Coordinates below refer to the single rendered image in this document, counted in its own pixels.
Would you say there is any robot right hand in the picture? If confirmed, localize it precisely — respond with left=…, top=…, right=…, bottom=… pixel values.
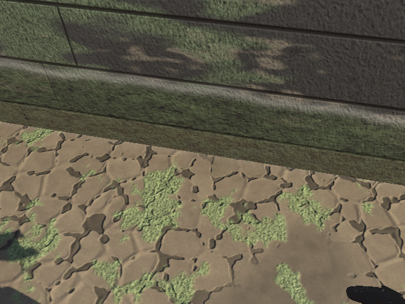
left=346, top=286, right=405, bottom=304

